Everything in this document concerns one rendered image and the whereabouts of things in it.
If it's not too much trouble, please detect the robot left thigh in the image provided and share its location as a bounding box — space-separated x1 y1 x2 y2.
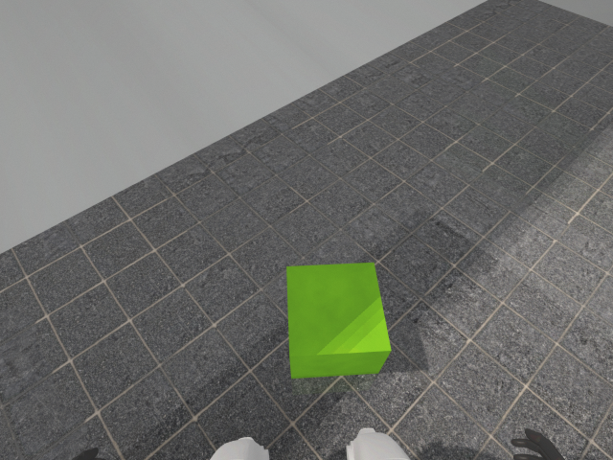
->
210 439 269 460

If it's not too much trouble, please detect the robot right thigh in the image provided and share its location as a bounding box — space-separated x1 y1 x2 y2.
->
346 432 410 460

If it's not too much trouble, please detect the robot thigh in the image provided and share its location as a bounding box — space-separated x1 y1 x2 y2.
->
210 439 269 460
346 432 410 460

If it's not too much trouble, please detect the carton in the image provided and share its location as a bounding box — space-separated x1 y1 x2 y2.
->
286 263 392 379

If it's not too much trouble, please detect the right robot hand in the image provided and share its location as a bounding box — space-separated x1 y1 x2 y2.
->
511 428 565 460

